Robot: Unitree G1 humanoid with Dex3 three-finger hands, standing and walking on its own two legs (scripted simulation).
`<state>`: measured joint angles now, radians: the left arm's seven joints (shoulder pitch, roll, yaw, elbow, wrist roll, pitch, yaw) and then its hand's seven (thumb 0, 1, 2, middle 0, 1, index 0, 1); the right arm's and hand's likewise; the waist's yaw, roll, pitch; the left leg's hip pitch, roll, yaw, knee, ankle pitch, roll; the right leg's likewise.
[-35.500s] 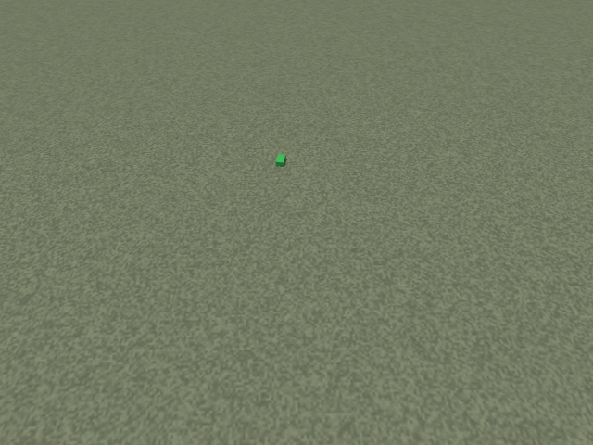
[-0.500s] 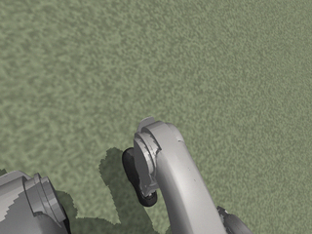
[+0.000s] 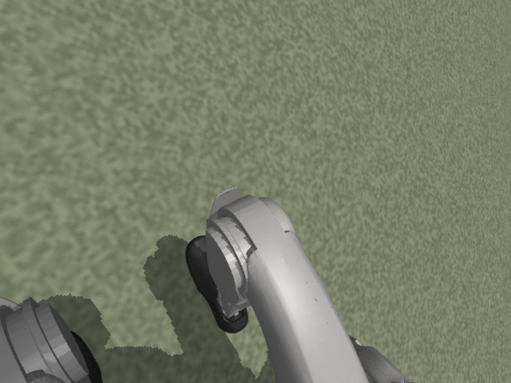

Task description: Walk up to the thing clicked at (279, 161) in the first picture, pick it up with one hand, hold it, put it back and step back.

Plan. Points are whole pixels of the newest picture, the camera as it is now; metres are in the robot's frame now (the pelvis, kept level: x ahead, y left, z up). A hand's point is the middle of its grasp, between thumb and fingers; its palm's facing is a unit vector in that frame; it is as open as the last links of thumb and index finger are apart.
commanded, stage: rest palm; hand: left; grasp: from above
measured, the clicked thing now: out of the picture +0.53 +0.30 -0.30
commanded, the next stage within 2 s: close in 0.74 s
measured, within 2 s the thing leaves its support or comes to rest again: neither
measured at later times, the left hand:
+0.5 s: hand out of the picture +0.50 +0.29 -0.26, palm faces -0.45 -0.08 -0.89, open 10.8 cm
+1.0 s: hand out of the picture +0.50 +0.30 -0.26, palm faces -0.48 -0.08 -0.88, open 9.7 cm
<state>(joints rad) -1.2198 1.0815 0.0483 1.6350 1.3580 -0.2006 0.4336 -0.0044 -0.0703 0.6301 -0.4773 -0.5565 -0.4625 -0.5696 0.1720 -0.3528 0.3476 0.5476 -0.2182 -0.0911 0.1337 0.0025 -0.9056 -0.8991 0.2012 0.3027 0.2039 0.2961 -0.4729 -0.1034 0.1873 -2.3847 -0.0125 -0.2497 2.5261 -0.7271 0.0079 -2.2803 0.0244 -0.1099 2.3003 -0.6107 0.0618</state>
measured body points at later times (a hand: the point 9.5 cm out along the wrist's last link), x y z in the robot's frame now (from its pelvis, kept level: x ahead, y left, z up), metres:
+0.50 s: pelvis +0.00 +0.00 +0.00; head +0.30 +0.13 +0.30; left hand +0.52 +0.30 -0.21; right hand +0.02 -0.25 -0.04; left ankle +0.05 +0.12 -0.28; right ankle +0.13 -0.14 -0.28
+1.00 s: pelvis +0.00 +0.00 +0.00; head +0.31 +0.12 +0.30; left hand +0.52 +0.30 -0.21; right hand +0.02 -0.25 -0.04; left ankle +0.05 +0.12 -0.28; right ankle +0.13 -0.14 -0.28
